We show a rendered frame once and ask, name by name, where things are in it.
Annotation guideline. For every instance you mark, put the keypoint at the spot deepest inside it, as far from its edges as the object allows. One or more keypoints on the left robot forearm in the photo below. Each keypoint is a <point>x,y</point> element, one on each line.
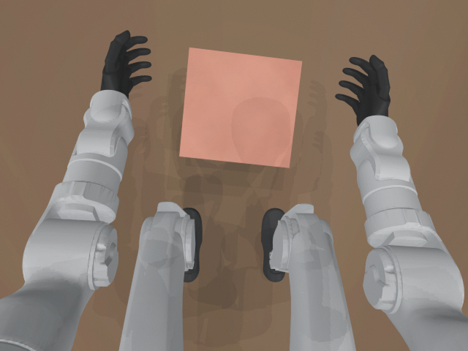
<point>90,186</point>

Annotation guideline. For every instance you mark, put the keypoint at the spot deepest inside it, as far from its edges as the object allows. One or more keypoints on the left robot foot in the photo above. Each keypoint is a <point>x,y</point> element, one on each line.
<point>192,274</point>

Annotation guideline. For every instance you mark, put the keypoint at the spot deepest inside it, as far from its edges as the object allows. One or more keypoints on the right robot hand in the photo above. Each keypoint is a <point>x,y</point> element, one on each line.
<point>374,99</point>

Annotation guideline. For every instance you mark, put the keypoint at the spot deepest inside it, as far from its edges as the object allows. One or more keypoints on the right robot forearm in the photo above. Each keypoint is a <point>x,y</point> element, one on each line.
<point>393,211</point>

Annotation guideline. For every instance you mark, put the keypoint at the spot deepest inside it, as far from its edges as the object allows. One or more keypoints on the carton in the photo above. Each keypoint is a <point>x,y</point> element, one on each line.
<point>239,108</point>

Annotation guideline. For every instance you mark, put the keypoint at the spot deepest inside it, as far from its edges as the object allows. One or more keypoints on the right robot upper arm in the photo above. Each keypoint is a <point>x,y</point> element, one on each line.
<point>420,291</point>

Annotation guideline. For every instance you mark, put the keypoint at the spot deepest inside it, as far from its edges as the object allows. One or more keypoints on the left robot hand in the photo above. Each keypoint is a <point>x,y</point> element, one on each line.
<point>116,72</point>

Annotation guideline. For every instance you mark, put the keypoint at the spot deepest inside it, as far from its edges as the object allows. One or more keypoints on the left robot upper arm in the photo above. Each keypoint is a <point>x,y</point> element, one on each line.
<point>67,261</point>

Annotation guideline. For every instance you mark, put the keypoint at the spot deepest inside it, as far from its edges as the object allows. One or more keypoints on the left robot thigh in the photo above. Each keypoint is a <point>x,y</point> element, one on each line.
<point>154,320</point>

